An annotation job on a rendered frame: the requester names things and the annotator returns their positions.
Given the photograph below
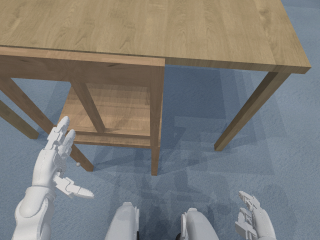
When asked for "right robot hand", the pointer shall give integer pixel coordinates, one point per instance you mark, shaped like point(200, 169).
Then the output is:
point(258, 222)

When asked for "chair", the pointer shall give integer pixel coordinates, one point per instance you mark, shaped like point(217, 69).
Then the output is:
point(114, 100)

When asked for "left robot hand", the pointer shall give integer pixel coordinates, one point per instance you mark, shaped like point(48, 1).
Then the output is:
point(52, 158)

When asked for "left robot shin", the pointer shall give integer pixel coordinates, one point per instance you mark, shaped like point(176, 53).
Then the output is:
point(130, 204)

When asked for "robot right thigh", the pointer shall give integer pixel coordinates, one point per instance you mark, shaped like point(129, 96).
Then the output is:
point(195, 226)

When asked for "left robot forearm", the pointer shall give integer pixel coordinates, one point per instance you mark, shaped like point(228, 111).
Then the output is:
point(33, 214)

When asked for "table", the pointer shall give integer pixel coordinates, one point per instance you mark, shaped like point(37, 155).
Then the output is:
point(254, 35)

